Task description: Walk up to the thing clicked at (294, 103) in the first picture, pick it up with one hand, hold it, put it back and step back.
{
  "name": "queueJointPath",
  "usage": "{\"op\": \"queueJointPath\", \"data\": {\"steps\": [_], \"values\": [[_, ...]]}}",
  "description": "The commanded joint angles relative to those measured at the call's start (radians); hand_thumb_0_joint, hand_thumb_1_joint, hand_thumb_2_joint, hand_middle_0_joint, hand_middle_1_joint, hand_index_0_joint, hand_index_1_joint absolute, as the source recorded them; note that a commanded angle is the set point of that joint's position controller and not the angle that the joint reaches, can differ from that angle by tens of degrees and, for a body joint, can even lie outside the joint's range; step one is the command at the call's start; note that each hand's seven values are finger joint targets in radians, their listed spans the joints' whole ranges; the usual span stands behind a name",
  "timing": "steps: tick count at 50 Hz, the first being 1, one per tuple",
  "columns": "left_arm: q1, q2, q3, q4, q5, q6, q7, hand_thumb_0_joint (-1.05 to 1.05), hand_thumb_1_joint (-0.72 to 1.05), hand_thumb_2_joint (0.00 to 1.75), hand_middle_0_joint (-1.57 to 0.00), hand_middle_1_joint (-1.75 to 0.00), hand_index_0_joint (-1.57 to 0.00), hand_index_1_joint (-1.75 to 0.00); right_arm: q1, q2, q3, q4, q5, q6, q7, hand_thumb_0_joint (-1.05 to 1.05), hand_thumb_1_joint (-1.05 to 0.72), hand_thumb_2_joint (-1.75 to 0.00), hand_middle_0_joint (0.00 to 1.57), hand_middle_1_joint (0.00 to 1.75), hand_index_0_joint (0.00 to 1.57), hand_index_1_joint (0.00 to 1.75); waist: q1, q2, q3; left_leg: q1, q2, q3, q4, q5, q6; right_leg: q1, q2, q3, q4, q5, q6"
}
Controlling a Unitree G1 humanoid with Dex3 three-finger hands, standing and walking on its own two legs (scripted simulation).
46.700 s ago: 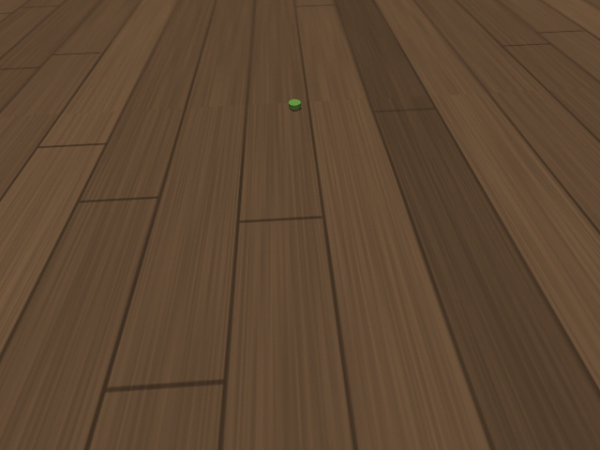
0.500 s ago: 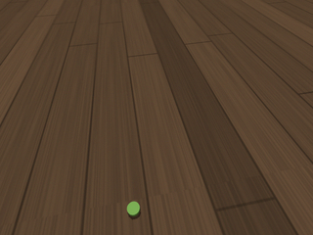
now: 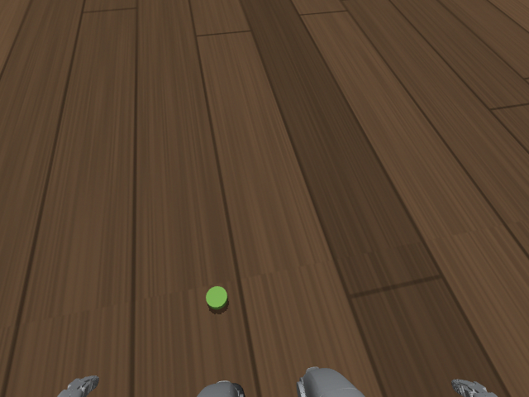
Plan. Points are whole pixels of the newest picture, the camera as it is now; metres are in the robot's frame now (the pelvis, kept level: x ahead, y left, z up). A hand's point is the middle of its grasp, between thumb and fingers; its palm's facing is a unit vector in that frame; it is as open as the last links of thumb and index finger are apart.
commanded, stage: step back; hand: left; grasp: from above
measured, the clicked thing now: (216, 297) +0.48 +0.19 -0.75
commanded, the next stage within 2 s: none
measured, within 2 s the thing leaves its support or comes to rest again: neither
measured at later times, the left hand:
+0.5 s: hand out of the picture -0.01 +0.24 -0.14, palm faces +0.00 -0.91 -0.42, open 7.4 cm
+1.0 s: hand out of the picture -0.18 +0.22 -0.16, palm faces -0.04 -0.91 -0.41, open 7.4 cm
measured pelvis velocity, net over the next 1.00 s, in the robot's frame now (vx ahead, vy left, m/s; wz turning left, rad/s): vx -0.28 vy -0.05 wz -0.04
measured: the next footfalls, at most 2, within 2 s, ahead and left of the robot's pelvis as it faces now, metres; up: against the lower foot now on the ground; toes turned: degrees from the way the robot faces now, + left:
right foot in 0.20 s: -0.04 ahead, -0.15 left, +0.00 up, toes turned +0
left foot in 0.56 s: -0.13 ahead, +0.08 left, +0.00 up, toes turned -1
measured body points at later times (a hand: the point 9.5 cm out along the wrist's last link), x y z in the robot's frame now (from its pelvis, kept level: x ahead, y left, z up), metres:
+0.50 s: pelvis -0.12 -0.03 +0.00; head -0.05 -0.05 +0.44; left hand -0.01 +0.28 -0.11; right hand -0.05 -0.36 -0.14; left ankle -0.17 +0.09 -0.69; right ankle -0.08 -0.15 -0.73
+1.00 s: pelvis -0.28 -0.05 -0.02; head -0.22 -0.06 +0.43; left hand -0.18 +0.27 -0.13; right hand -0.14 -0.36 -0.13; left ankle -0.17 +0.08 -0.73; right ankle -0.29 -0.17 -0.74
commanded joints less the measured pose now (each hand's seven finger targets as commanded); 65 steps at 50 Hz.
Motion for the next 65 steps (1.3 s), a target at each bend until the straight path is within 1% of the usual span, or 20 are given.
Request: {"op": "queueJointPath", "data": {"steps": [1, 10, 11, 12, 13, 17, 22, 26, 28, 30, 31, 35, 42, 46, 48, 50, 51, 55, 61, 65], "values": [[0.136, 0.141, 0.046, -0.056, -0.006, -0.012, 0.003, 0.00, 0.90, 0.90, -0.20, -0.30, -0.20, -0.30, -0.044, -0.267, -0.061, -0.121, 0.002, -0.027, -0.030, 0.00, -0.90, -0.90, 0.20, 0.30, 0.20, 0.30, 0.035, 0.151, -0.240, 0.139, 0.265, -0.216, -0.146, 0.351, 0.218, -0.015, -0.031, 0.040, 0.162, 0.016, 0.015], [0.255, 0.169, 0.075, -0.036, 0.026, -0.050, 0.001, 0.00, 0.90, 0.90, -0.20, -0.30, -0.20, -0.30, -0.033, -0.264, -0.054, -0.150, 0.025, 0.009, -0.017, 0.00, -0.90, -0.90, 0.20, 0.30, 0.20, 0.30, 0.042, 0.122, -0.244, -0.018, 0.159, -0.141, 0.051, 0.022, 0.077, 0.292, -0.096, -0.035, -0.631, 0.314, 0.001], [0.219, 0.249, 0.097, -0.060, 0.038, -0.055, -0.001, 0.00, 0.90, 0.90, -0.20, -0.30, -0.20, -0.30, -0.006, -0.209, -0.042, -0.160, 0.028, 0.012, -0.013, 0.00, -0.90, -0.90, 0.20, 0.30, 0.20, 0.30, 0.022, -0.133, -0.212, -0.199, 0.008, -0.070, 0.216, -0.234, 0.005, 0.294, -0.277, 0.264, -0.694, 0.284, -0.063], [0.132, 0.335, 0.113, -0.113, 0.032, -0.048, -0.005, 0.00, 0.90, 0.90, -0.20, -0.30, -0.20, -0.30, -0.045, -0.205, -0.049, -0.171, 0.029, 0.019, -0.022, 0.00, -0.90, -0.90, 0.20, 0.30, 0.20, 0.30, 0.054, -0.238, -0.153, -0.170, -0.127, -0.090, 0.448, -0.406, -0.035, 0.048, -0.448, 0.421, -0.787, 0.193, -0.228], [0.033, 0.362, 0.114, -0.157, 0.042, -0.054, 0.003, 0.00, 0.90, 0.90, -0.20, -0.30, -0.20, -0.30, -0.039, -0.243, -0.069, -0.161, 0.017, 0.021, -0.032, 0.00, -0.90, -0.90, 0.20, 0.30, 0.20, 0.30, 0.045, -0.269, -0.087, -0.102, -0.090, -0.177, 0.612, -0.404, -0.043, -0.123, -0.518, 0.510, -0.815, 0.190, -0.290], [-0.036, 0.196, 0.082, -0.176, 0.025, -0.061, 0.010, 0.00, 0.90, 0.90, -0.20, -0.30, -0.20, -0.30, 0.071, -0.212, -0.046, -0.117, 0.045, 0.009, -0.026, 0.00, -0.90, -0.90, 0.20, 0.30, 0.20, 0.30, -0.034, -0.108, -0.122, -0.179, -0.175, -0.197, 0.669, -0.237, -0.039, 0.111, -0.268, 0.088, -0.634, 0.589, -0.129], [0.095, 0.165, 0.075, -0.182, 0.023, -0.052, 0.025, 0.00, 0.90, 0.90, -0.20, -0.30, -0.20, -0.30, 0.049, -0.207, -0.032, -0.156, 0.035, -0.008, -0.036, 0.00, -0.90, -0.90, 0.20, 0.30, 0.20, 0.30, 0.058, -0.137, -0.216, -0.239, -0.103, -0.154, 0.384, -0.322, -0.058, 0.450, -0.342, 0.134, -0.544, 0.747, -0.190], [0.064, 0.189, 0.065, -0.203, 0.007, -0.035, 0.022, 0.00, 0.90, 0.90, -0.20, -0.30, -0.20, -0.30, 0.134, -0.199, -0.043, -0.142, 0.018, -0.017, -0.033, 0.00, -0.90, -0.90, 0.20, 0.30, 0.20, 0.30, 0.024, -0.181, -0.274, -0.030, -0.044, -0.089, -0.025, -0.191, -0.018, 0.427, -0.344, 0.107, -0.426, 0.821, -0.156], [0.051, 0.182, 0.052, -0.216, -0.003, -0.021, 0.013, 0.00, 0.90, 0.90, -0.20, -0.30, -0.20, -0.30, 0.163, -0.229, -0.063, -0.124, 0.006, -0.022, -0.029, 0.00, -0.90, -0.90, 0.20, 0.30, 0.20, 0.30, 0.008, -0.083, -0.277, 0.148, -0.007, -0.139, -0.158, 0.153, 0.005, 0.244, -0.257, 0.043, -0.369, 0.639, -0.075], [0.008, 0.144, 0.048, -0.239, -0.011, -0.022, 0.016, 0.00, 0.90, 0.90, -0.20, -0.30, -0.20, -0.30, 0.106, -0.370, -0.088, -0.157, -0.003, -0.020, -0.018, 0.00, -0.90, -0.90, 0.20, 0.30, 0.20, 0.30, 0.001, 0.251, -0.244, 0.214, 0.291, -0.492, -0.170, 0.439, 0.183, -0.053, -0.013, -0.092, -0.109, -0.054, 0.009], [-0.038, 0.162, 0.061, -0.235, 0.004, -0.022, 0.029, 0.00, 0.90, 0.90, -0.20, -0.30, -0.20, -0.30, 0.115, -0.397, -0.095, -0.168, -0.006, -0.021, -0.020, 0.00, -0.90, -0.90, 0.20, 0.30, 0.20, 0.30, -0.053, 0.279, -0.227, 0.078, 0.355, -0.571, -0.187, 0.418, 0.270, 0.002, -0.017, 0.029, 0.059, -0.155, 0.017], [0.061, 0.154, 0.056, -0.177, -0.014, -0.018, 0.019, 0.00, 0.90, 0.90, -0.20, -0.30, -0.20, -0.30, 0.009, -0.260, -0.062, -0.193, -0.005, -0.021, -0.032, 0.00, -0.90, -0.90, 0.20, 0.30, 0.20, 0.30, 0.034, 0.139, -0.184, 0.135, 0.173, -0.254, -0.115, 0.484, 0.163, -0.084, 0.027, 0.094, 0.241, 0.022, 0.002], [0.067, 0.137, 0.050, -0.184, 0.000, -0.043, 0.019, 0.00, 0.90, 0.90, -0.20, -0.30, -0.20, -0.30, 0.074, -0.261, -0.069, -0.205, 0.008, -0.009, -0.033, 0.00, -0.90, -0.90, 0.20, 0.30, 0.20, 0.30, -0.026, 0.194, -0.211, 0.279, 0.229, -0.268, -0.046, 0.497, 0.230, -0.023, -0.055, 0.004, -0.125, -0.002, 0.062], [0.136, 0.139, 0.056, -0.139, 0.008, -0.053, 0.009, 0.00, 0.90, 0.90, -0.20, -0.30, -0.20, -0.30, 0.031, -0.291, -0.078, -0.224, 0.006, 0.009, -0.018, 0.00, -0.90, -0.90, 0.20, 0.30, 0.20, 0.30, -0.008, 0.229, -0.262, 0.177, 0.187, -0.250, -0.032, 0.270, 0.174, 0.155, -0.065, -0.086, -0.434, 0.150, 0.035], [0.212, 0.151, 0.060, -0.096, 0.019, -0.059, 0.005, 0.00, 0.90, 0.90, -0.20, -0.30, -0.20, -0.30, -0.005, -0.283, -0.075, -0.228, 0.022, 0.020, -0.013, 0.00, -0.90, -0.90, 0.20, 0.30, 0.20, 0.30, 0.037, 0.200, -0.282, 0.047, 0.159, -0.239, 0.004, 0.124, 0.107, 0.291, -0.071, -0.088, -0.577, 0.290, -0.009], [0.185, 0.272, 0.094, -0.124, 0.031, -0.063, -0.002, 0.00, 0.90, 0.90, -0.20, -0.30, -0.20, -0.30, -0.003, -0.194, -0.050, -0.250, 0.028, 0.023, -0.015, 0.00, -0.90, -0.90, 0.20, 0.30, 0.20, 0.30, 0.042, -0.169, -0.191, -0.260, -0.107, -0.133, 0.295, -0.306, -0.015, 0.267, -0.351, 0.365, -0.732, 0.125, -0.127], [0.090, 0.365, 0.106, -0.166, 0.038, -0.060, 0.002, 0.00, 0.90, 0.90, -0.20, -0.30, -0.20, -0.30, -0.032, -0.225, -0.066, -0.249, 0.016, 0.029, -0.030, 0.00, -0.90, -0.90, 0.20, 0.30, 0.20, 0.30, 0.077, -0.250, -0.139, -0.162, -0.123, -0.184, 0.548, -0.421, -0.041, -0.012, -0.531, 0.520, -0.798, 0.147, -0.285], [-0.090, 0.210, 0.080, -0.210, 0.028, -0.062, 0.013, 0.00, 0.90, 0.90, -0.20, -0.30, -0.20, -0.30, 0.118, -0.231, -0.064, -0.162, 0.033, 0.026, -0.021, 0.00, -0.90, -0.90, 0.20, 0.30, 0.20, 0.30, -0.036, -0.083, -0.106, -0.126, -0.177, -0.227, 0.706, -0.228, -0.041, 0.008, -0.309, 0.115, -0.686, 0.346, -0.142], [0.072, 0.188, 0.076, -0.194, 0.034, -0.049, 0.026, 0.00, 0.90, 0.90, -0.20, -0.30, -0.20, -0.30, 0.088, -0.206, -0.039, -0.188, 0.019, 0.003, -0.034, 0.00, -0.90, -0.90, 0.20, 0.30, 0.20, 0.30, 0.067, -0.170, -0.202, -0.221, -0.106, -0.155, 0.412, -0.352, -0.076, 0.392, -0.342, 0.105, -0.577, 0.565, -0.171], [0.046, 0.212, 0.070, -0.201, 0.022, -0.033, 0.027, 0.00, 0.90, 0.90, -0.20, -0.30, -0.20, -0.30, 0.178, -0.207, -0.050, -0.159, 0.009, 0.000, -0.030, 0.00, -0.90, -0.90, 0.20, 0.30, 0.20, 0.30, 0.041, -0.221, -0.269, -0.029, -0.049, -0.080, 0.064, -0.271, -0.037, 0.374, -0.354, 0.085, -0.479, 0.695, -0.147]]}}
